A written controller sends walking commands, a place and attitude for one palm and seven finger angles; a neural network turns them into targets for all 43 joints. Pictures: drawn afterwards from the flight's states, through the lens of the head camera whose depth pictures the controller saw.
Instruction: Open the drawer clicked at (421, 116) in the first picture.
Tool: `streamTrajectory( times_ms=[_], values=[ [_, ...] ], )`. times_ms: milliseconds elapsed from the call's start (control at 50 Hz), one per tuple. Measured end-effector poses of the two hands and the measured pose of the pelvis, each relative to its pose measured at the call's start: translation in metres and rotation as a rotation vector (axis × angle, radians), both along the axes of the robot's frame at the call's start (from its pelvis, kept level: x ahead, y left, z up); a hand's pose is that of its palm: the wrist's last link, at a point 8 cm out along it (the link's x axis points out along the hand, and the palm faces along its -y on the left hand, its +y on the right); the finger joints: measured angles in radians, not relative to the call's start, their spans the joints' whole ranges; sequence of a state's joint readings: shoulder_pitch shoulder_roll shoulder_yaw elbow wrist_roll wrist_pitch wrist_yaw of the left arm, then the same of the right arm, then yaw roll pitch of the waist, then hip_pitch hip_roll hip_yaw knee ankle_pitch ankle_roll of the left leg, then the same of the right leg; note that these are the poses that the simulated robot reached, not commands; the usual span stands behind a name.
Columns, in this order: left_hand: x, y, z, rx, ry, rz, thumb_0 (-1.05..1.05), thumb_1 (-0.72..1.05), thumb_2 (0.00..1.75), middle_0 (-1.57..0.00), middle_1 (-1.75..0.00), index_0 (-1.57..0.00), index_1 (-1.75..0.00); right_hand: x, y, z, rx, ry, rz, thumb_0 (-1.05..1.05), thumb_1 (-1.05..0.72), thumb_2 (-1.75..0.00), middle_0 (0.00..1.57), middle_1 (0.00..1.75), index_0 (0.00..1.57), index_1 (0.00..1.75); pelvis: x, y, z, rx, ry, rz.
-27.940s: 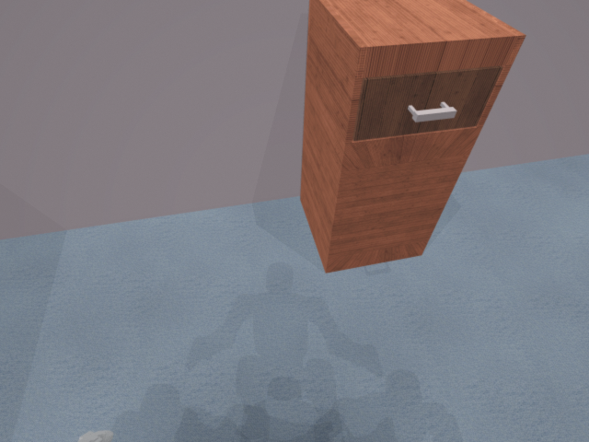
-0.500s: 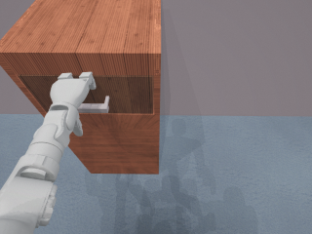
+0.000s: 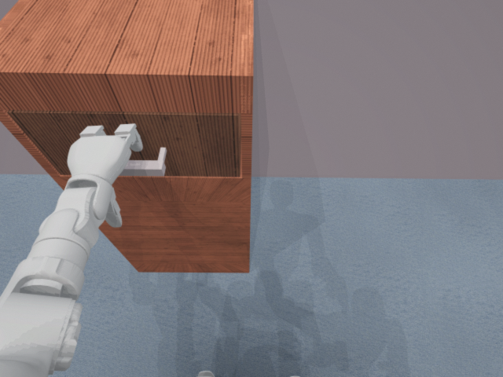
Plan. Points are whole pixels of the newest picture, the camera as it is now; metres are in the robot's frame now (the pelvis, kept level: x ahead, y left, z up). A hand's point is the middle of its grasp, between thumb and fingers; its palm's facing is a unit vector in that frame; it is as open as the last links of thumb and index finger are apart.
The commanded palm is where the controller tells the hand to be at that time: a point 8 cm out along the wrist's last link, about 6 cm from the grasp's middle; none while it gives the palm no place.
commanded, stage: lower the fingers behind the handle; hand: left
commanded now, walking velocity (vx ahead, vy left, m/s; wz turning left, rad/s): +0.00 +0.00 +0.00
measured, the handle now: (135, 160) +0.50 +0.22 +0.01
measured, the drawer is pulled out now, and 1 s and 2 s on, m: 0.00 0.00 0.00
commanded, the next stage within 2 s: lift the fingers back up to retry in 1.12 s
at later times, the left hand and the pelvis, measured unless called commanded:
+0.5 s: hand (120, 180) +0.44 +0.23 +0.02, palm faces -0.02 -0.01 -1.00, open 13.8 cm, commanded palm +0.42 +0.23 +0.06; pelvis -0.01 +0.00 -0.01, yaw +0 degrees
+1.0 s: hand (120, 179) +0.45 +0.23 +0.02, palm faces -0.02 +0.00 -1.00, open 13.8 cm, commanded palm +0.43 +0.23 +0.04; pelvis -0.03 +0.00 -0.02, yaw +0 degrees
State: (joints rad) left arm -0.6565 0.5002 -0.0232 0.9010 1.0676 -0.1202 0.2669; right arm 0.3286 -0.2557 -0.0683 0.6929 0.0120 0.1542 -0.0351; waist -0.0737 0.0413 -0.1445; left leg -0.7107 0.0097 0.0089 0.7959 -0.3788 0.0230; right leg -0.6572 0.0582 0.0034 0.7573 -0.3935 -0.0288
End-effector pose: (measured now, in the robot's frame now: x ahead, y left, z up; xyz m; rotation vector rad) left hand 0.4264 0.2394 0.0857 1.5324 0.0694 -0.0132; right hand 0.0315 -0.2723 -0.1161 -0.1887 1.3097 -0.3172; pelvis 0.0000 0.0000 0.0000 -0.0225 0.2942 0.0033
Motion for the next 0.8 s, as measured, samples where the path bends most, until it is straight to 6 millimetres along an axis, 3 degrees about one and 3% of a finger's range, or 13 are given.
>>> streamTrajectory(
  times_ms=[400,800],
  values=[
    [-0.006,-0.007,-0.011,0.013,-0.037,-0.001,0.00,-0.49,0.30,-0.30,-1.21,-0.32,-1.20,0.008,0.015,-0.009,0.031,-0.037,0.019,0.00,-0.90,-0.90,0.21,0.30,0.20,0.30,-0.006,0.005,-0.007,-0.004,0.013,0.001],
    [-0.001,-0.008,-0.013,0.037,-0.034,0.008,0.00,-0.49,0.30,-0.28,-1.33,-0.32,-1.20,-0.037,0.008,-0.015,0.000,0.030,0.001,0.00,-0.90,-0.90,0.20,0.30,0.20,0.30,-0.025,0.004,-0.018,-0.008,0.042,0.000]
  ],
)
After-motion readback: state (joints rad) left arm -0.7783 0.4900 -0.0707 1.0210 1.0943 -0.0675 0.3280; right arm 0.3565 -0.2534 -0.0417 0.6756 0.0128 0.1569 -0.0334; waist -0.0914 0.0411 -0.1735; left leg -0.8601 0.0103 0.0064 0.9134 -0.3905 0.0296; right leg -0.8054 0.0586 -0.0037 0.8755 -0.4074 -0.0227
